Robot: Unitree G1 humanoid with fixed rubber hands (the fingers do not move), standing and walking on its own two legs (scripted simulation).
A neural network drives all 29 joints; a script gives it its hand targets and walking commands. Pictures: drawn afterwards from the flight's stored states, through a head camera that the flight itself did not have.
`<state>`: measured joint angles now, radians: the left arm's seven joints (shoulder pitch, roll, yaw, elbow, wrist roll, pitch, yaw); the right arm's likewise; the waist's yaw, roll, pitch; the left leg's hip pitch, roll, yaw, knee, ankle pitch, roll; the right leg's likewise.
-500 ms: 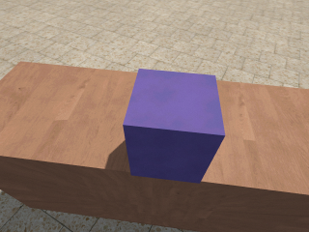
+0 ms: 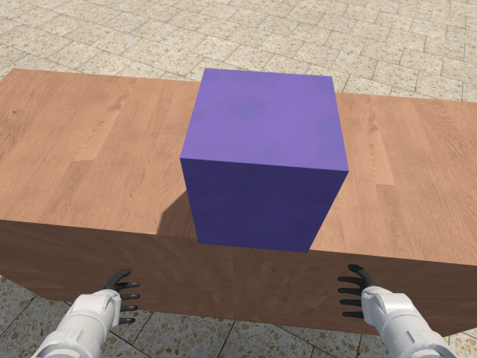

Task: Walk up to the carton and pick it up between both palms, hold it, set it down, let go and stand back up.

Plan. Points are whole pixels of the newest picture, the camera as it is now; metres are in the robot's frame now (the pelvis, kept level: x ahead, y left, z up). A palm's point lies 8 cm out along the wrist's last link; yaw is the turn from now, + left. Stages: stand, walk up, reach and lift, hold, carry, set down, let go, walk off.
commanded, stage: reach and lift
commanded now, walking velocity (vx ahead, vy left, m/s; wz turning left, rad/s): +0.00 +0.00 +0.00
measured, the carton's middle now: (259, 166) +0.42 -0.03 +0.07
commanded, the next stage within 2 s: none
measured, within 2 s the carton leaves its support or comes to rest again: neither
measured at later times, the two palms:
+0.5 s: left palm (106, 341) +0.17 +0.22 -0.07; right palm (373, 339) +0.17 -0.22 -0.06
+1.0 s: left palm out of the picture +0.12 +0.21 -0.04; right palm out of the picture +0.13 -0.20 -0.03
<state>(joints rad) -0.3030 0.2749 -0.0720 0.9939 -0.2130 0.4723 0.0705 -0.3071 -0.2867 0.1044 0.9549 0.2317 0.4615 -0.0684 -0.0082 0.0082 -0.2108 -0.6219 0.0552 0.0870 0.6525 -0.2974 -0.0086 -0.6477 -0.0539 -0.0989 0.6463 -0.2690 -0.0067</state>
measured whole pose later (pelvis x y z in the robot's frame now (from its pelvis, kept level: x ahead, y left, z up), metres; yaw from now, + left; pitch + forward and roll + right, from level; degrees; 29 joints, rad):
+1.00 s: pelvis -0.02 +0.01 +0.03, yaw -1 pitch +1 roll +0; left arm 0.34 0.16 -0.02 0.27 -0.09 0.37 0.05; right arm 0.33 -0.16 0.03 0.24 0.08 0.38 -0.05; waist 0.00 0.00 -0.07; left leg -0.18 0.03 0.07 0.33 -0.16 0.00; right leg -0.20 -0.03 -0.06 0.29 -0.11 0.00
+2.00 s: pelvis -0.02 +0.01 +0.03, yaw -1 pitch -1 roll +0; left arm 0.30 0.18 0.02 -0.17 -0.16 0.36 0.03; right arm 0.30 -0.18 -0.01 -0.20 0.15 0.38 -0.06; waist 0.00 0.00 -0.08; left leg -0.14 0.02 0.07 0.29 -0.14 0.00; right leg -0.17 -0.03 -0.05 0.27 -0.09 0.01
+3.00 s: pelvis +0.00 +0.01 +0.03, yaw -1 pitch +0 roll +0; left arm -0.12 0.23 0.06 -0.12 -0.22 0.62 0.06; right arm -0.12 -0.22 -0.11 -0.17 0.21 0.64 -0.08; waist -0.03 -0.01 -0.09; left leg -0.10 0.02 0.07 0.23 -0.14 0.00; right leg -0.12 -0.03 -0.05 0.20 -0.09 0.02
